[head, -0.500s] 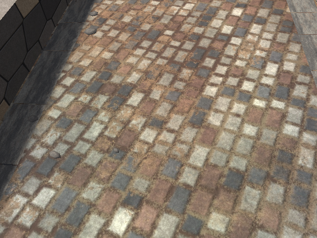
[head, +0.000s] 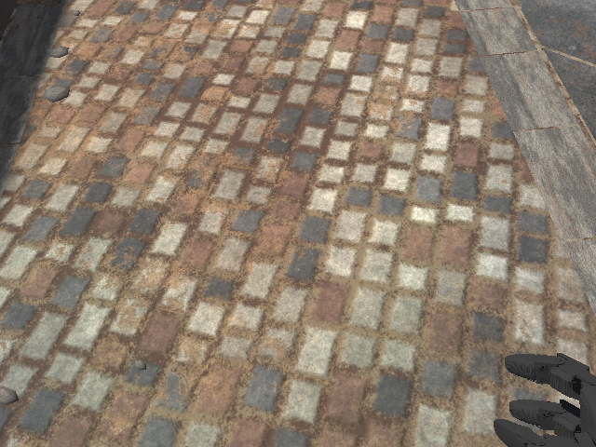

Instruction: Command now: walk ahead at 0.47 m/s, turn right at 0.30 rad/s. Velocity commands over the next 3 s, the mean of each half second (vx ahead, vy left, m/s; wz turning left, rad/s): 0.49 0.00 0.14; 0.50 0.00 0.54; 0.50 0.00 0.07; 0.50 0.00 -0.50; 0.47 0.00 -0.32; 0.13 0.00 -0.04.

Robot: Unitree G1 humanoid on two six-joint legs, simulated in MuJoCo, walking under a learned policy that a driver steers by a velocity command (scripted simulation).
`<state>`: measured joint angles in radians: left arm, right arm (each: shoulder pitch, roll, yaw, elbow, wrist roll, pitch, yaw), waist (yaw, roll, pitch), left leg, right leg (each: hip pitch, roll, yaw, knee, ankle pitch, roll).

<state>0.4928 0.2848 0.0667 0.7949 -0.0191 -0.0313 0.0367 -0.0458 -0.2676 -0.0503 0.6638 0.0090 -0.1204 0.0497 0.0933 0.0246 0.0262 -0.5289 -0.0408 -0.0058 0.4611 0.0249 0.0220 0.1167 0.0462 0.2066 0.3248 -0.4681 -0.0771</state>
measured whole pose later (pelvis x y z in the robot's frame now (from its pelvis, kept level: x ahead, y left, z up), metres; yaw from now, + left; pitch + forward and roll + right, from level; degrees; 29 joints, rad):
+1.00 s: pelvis +0.53 +0.06 -0.01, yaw +26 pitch +1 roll -2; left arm 0.33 0.31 0.08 0.82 -0.01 -0.05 0.01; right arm 0.06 -0.30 -0.06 0.60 0.03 -0.02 0.05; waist 0.06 0.01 0.07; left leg -0.52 -0.02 0.04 0.65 -0.15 0.10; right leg -0.05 -0.10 -0.17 0.78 -0.49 0.04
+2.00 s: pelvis +1.08 +0.29 +0.00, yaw +7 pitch +2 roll +0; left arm 0.39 0.32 0.07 0.72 -0.02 -0.02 0.01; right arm 0.06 -0.28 -0.03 0.67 0.00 -0.12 0.01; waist 0.07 0.00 0.00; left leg -0.45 -0.03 -0.06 0.49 -0.10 0.00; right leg -0.11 0.10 0.25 0.59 -0.47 -0.05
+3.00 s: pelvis +1.44 +0.29 +0.02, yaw -2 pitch -1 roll -1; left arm 0.18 0.23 0.02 0.87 0.02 0.00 0.01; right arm 0.17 -0.24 -0.03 0.89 -0.01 0.00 -0.02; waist 0.01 -0.01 0.01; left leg -0.27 0.04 -0.02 0.52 -0.24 -0.03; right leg -0.22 0.03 -0.04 0.47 -0.24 -0.02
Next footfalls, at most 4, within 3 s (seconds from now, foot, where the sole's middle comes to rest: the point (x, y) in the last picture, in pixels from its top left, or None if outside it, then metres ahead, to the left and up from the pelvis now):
0.02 left None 0.19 0.12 -0.76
0.46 right None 0.44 -0.13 -0.76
0.96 left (272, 360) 0.63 0.20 -0.76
1.52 right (302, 231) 1.01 0.16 -0.76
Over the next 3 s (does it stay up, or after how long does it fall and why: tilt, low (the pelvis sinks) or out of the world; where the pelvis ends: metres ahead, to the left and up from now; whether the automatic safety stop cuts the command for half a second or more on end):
stays up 1.44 0.29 0.02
